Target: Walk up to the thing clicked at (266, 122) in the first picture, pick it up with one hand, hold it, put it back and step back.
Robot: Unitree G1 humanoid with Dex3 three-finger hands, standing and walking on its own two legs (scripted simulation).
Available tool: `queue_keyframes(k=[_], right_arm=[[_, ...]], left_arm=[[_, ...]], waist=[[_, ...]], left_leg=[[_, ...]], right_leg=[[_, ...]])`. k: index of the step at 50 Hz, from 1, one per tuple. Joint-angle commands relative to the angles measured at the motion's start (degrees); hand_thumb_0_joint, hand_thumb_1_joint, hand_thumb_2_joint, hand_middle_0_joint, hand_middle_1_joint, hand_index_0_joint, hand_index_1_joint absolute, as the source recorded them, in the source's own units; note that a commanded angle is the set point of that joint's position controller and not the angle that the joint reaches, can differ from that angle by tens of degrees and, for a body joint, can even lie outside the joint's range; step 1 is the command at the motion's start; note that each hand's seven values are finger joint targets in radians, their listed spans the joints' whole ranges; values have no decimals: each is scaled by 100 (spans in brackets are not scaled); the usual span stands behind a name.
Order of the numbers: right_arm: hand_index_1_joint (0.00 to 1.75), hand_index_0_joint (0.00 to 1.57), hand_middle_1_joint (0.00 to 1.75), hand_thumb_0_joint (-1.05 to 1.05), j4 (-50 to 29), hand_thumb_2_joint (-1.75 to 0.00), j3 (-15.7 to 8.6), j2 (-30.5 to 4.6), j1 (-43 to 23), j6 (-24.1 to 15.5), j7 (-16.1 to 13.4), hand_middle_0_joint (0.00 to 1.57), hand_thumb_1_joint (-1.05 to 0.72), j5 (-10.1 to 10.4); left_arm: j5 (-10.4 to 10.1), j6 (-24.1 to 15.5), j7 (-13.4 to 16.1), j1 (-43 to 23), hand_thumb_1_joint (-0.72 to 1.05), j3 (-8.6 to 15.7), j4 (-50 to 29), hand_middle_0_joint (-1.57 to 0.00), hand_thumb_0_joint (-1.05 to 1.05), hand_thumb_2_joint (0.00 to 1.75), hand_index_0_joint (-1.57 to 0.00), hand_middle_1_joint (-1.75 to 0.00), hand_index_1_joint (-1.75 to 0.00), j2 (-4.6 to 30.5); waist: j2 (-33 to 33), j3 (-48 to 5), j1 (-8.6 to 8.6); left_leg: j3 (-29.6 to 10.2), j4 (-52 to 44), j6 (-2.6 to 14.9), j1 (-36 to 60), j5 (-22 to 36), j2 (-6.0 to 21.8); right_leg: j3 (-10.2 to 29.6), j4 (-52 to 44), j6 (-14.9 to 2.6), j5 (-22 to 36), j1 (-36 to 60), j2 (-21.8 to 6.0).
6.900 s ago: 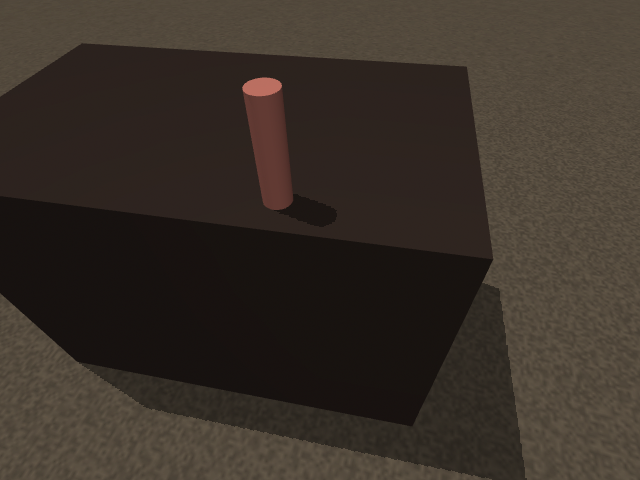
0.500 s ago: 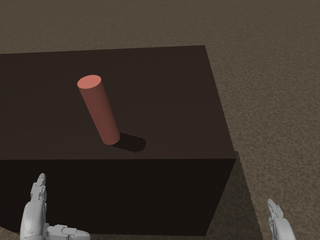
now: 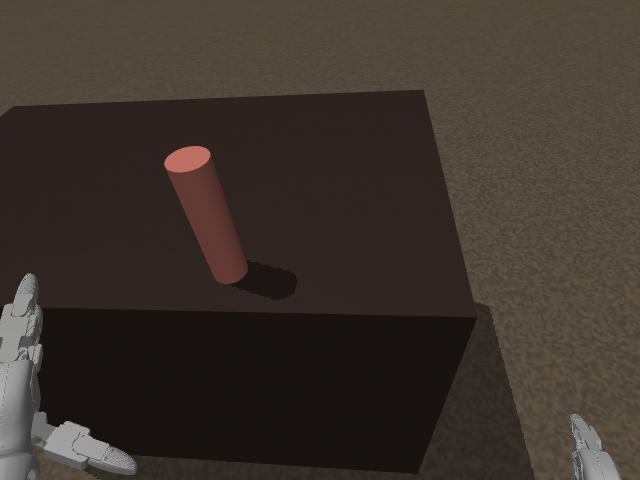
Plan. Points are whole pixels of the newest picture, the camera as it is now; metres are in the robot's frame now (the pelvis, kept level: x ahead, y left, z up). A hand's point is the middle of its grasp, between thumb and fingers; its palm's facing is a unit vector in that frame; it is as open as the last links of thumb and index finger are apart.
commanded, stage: rise first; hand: left
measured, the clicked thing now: (212, 222) +0.41 +0.20 +0.13
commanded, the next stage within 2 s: go down in 0.74 s
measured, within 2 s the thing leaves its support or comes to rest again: neither
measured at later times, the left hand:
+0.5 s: hand (54, 361) +0.19 +0.27 +0.17, palm faces +0.42 -0.79 -0.45, open 17.5 cm
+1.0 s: hand (33, 353) +0.18 +0.27 +0.19, palm faces +0.45 -0.80 -0.40, open 17.6 cm
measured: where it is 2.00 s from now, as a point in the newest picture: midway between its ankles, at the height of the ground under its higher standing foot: outside the picture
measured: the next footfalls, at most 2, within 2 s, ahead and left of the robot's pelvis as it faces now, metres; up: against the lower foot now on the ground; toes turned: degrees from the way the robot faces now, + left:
none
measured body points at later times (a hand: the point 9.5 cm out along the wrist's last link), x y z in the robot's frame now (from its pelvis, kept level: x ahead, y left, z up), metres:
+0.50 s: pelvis -0.01 +0.00 +0.00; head -0.02 -0.02 +0.45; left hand +0.16 +0.31 +0.19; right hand +0.15 -0.27 -0.09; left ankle +0.00 +0.13 -0.74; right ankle -0.01 -0.12 -0.74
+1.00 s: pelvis -0.01 +0.00 +0.00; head -0.03 -0.01 +0.45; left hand +0.15 +0.31 +0.21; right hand +0.15 -0.27 -0.08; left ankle +0.00 +0.13 -0.74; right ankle -0.01 -0.12 -0.74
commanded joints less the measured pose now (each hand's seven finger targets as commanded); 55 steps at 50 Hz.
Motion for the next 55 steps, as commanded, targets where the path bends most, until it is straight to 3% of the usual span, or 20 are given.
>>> queue_keyframes(k=[1,6,9,12,15,16,25,27,30,32,34,36,42,43,44,45,46,48,51,55], right_arm=[[5,5,5,0,-884,-1,-233,-703,-479,-321,0,5,56,21],[5,5,5,0,-672,-1,-385,-812,-390,-371,-11,5,57,10],[5,5,5,0,-821,-1,-231,-671,-480,-422,6,5,57,30],[5,5,5,0,-694,-2,-441,-887,-411,-452,-10,5,55,26],[5,5,5,0,-845,-2,-230,-645,-529,-486,27,5,56,48],[5,5,5,0,-852,-3,-376,-791,-490,-489,12,5,55,64],[5,5,5,0,-882,-4,-326,-706,-404,-527,60,5,54,70],[5,5,5,0,-1073,-4,-411,-798,-439,-544,57,5,54,66],[5,5,5,0,-964,-5,-208,-519,-337,-528,85,5,54,97],[5,5,5,0,-1150,-5,-342,-707,-448,-561,66,5,53,92],[5,5,5,0,-1100,-5,-210,-570,-264,-561,86,5,53,88],[5,5,5,0,-1124,-6,-472,-857,-268,-572,64,5,53,79],[5,5,5,0,-1294,-5,-412,-761,-298,-629,77,5,52,90],[5,5,5,0,-961,-5,-379,-642,-270,-549,138,5,57,13],[5,5,5,0,-1491,-5,-216,-550,-481,-617,119,5,53,89],[5,5,5,0,-846,-5,-458,-700,-206,-533,137,5,53,-6],[5,5,5,0,-1156,-5,-297,-560,-426,-537,160,5,53,-3],[5,5,5,0,-902,-5,-292,-534,-508,-461,167,5,54,-11],[5,5,5,0,-874,-5,-435,-801,-659,-412,95,5,54,9],[5,5,5,0,-924,-5,-257,-779,-821,-387,-42,5,55,37]], left_arm=[[-76,-523,84,-505,-55,870,-1285,-4,0,1,-3,-3,-5,1300],[-79,-632,93,-629,-54,1020,-1316,-4,0,2,-3,-4,-4,1402],[-80,-701,77,-643,-54,924,-1452,-4,0,2,-3,-3,-4,1278],[-83,-743,86,-751,-54,1028,-1354,-4,0,2,-4,-4,-5,1370],[-77,-828,75,-803,-55,951,-1537,-4,0,3,-3,-4,-5,1290],[-88,-846,90,-721,-55,1018,-1468,-4,0,3,-4,-4,-5,1360],[-104,-972,93,-786,-56,1123,-1782,-5,0,4,-4,-4,-5,1384],[-107,-980,91,-845,-56,1142,-1731,-5,0,5,-4,-5,-6,1367],[-114,-1014,70,-859,-57,1057,-1729,-5,0,5,-4,-5,-6,1311],[-127,-1044,74,-971,-57,1095,-1842,-5,0,7,-4,-5,-7,1336],[-124,-1050,67,-982,-58,1140,-1840,-5,0,7,-4,-5,-7,1355],[-122,-1054,60,-1050,-57,1135,-1842,-5,0,7,-4,-5,-7,1390],[-134,-1087,77,-1134,-52,1262,-1937,-8,0,0,-8,-4,-4,1454],[-201,-1248,-98,-720,-58,1026,-1457,-5,0,8,-1,-4,-8,852],[-132,-1199,26,-1177,-54,1441,-1990,-8,0,0,-8,-5,-4,1664],[-210,-1324,-128,-917,-59,1135,-1382,-9,0,2,-7,-6,-7,947],[-234,-1417,-189,-971,-60,1275,-1491,-8,0,4,-7,-6,-8,1151],[-314,-1431,-246,-1519,-61,1455,-1411,-9,0,4,-7,-7,-9,1358],[-382,-1399,-297,-1968,-59,1468,-1101,-9,0,4,-7,-6,-8,1584],[-420,-1178,-504,-2939,-51,1484,-540,-8,0,4,-6,-4,-6,2044]], waist=[[-102,-356,51],[-109,-328,-11],[-152,-271,35],[-189,-284,-20],[-205,-380,56],[-173,-353,38],[1,-266,143],[-49,-384,50],[1,-270,89],[-126,-301,66],[-108,-228,48],[-38,-349,0],[-79,-368,52],[-514,-365,-39],[52,-326,192],[-394,-436,-92],[-343,-499,43],[-117,-474,29],[-52,-337,-106],[-125,-463,-261]], left_leg=[[314,-306,172,21,980,-162],[292,-305,170,28,927,-161],[278,-359,179,11,761,-167],[259,-397,169,60,664,-148],[248,-379,171,62,831,-148],[256,-373,169,58,827,-157],[248,-427,128,-53,779,-147],[254,-418,131,38,849,-132],[262,-403,145,-5,845,-153],[265,-400,149,25,865,-150],[263,-410,155,-11,757,-149],[254,-434,144,42,739,-134],[229,-426,132,12,787,-128],[208,-135,122,-187,727,-140],[267,-396,136,-11,738,-178],[230,-118,116,-160,716,-146],[243,-64,125,-177,806,-175],[248,-54,107,-315,590,-193],[257,-66,120,-459,188,-218],[229,-13,170,-452,57,-247]], right_leg=[[-180,-451,-15,967,-36,-3],[-187,-457,-13,920,-95,0],[-206,-491,-25,733,-118,16],[-216,-493,-23,638,-142,39],[-232,-450,-25,785,-70,39],[-226,-451,-29,773,-75,32],[-252,-435,-64,707,27,67],[-226,-436,-48,797,49,65],[-220,-455,-45,797,14,35],[-222,-452,-33,815,-3,36],[-239,-482,-33,719,-21,49],[-230,-447,-45,726,6,57],[-251,-427,-50,734,48,74],[-248,-265,-25,612,-165,86],[-223,-446,-33,663,39,28],[-220,-221,-27,626,-201,75],[-220,-199,-6,702,-163,35],[-188,-168,-21,539,-298,18],[-144,-189,-11,209,-512,-3],[-105,-236,23,159,-580,-47]])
